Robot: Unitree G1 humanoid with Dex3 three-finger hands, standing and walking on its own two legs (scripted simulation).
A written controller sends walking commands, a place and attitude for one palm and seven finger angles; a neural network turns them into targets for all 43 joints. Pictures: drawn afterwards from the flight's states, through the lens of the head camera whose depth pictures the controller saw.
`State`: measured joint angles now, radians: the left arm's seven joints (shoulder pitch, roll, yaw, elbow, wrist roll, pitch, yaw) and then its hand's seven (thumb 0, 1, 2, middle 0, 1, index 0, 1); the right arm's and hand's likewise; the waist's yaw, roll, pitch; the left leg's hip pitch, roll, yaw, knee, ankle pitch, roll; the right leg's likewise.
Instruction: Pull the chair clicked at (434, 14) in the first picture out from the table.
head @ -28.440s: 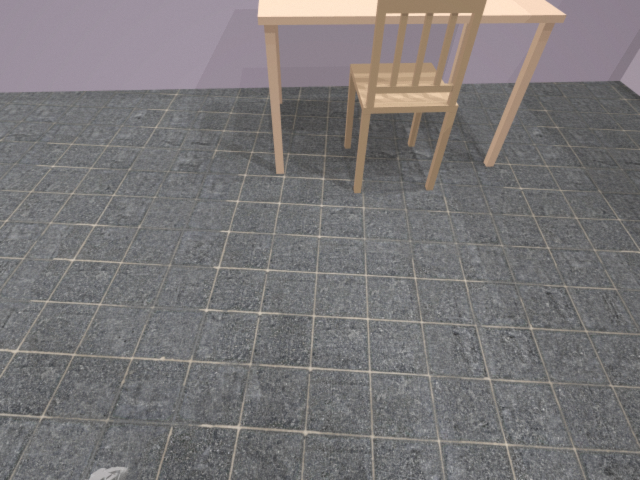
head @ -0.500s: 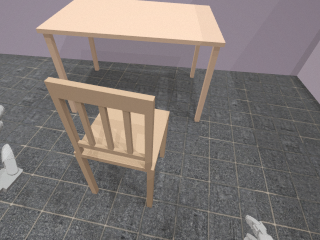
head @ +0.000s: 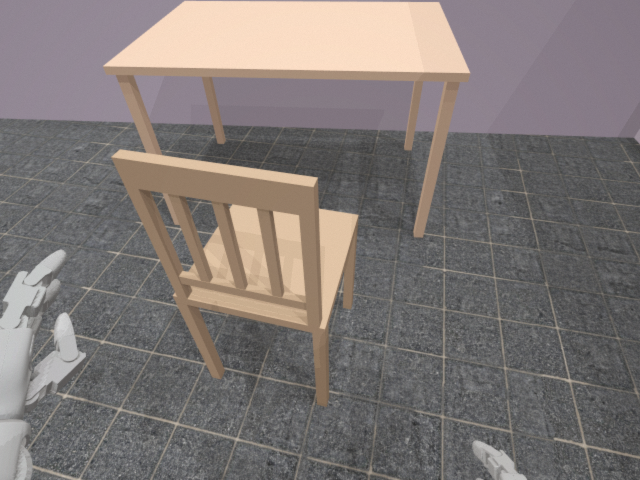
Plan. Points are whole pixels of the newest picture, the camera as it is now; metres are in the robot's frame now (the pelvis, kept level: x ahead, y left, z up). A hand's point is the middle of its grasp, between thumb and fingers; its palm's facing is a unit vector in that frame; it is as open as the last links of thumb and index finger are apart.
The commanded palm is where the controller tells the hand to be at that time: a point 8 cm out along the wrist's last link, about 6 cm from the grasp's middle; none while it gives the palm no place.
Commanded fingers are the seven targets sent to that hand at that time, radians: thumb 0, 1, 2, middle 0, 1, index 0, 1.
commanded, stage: let the arm hang, fingers relaxed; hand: left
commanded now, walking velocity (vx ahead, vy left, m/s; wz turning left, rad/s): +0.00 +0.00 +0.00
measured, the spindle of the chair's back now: (231, 246) +0.56 +0.23 -0.09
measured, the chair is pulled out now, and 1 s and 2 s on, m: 0.58 0.58 0.58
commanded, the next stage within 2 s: look to check the result in 1.04 s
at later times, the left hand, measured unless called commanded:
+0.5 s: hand out of the picture +0.00 +0.19 -0.16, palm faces +0.04 -0.97 -0.22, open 7.2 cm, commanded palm none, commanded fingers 0.00 0.90 0.90 -0.20 -0.30 -0.20 -0.30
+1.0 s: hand out of the picture -0.02 +0.14 -0.16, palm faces +0.05 -0.99 -0.13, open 7.4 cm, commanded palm none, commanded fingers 0.00 0.90 0.90 -0.20 -0.30 -0.20 -0.30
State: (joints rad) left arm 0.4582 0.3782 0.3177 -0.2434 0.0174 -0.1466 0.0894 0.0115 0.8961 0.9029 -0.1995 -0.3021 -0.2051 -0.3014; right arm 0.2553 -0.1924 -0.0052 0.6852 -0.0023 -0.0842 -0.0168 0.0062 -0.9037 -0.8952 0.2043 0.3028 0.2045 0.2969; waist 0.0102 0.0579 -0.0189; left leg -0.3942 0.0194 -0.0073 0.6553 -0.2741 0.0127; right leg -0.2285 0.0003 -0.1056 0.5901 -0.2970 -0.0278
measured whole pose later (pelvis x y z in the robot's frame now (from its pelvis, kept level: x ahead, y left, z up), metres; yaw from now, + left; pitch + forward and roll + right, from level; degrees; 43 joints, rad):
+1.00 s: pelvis +0.00 +0.00 +0.02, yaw +0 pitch -2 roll +0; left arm 0.34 0.08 -0.01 1.09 0.01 0.01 0.04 0.01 0.91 0.90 -0.20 -0.30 -0.20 -0.30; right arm 0.34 -0.10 0.00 1.10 -0.02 0.00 -0.04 0.00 -0.91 -0.90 0.20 0.30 0.20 0.30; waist -0.01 0.01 0.05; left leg -0.21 0.01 0.04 0.45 -0.20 0.01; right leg -0.14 -0.02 -0.10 0.46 -0.28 -0.02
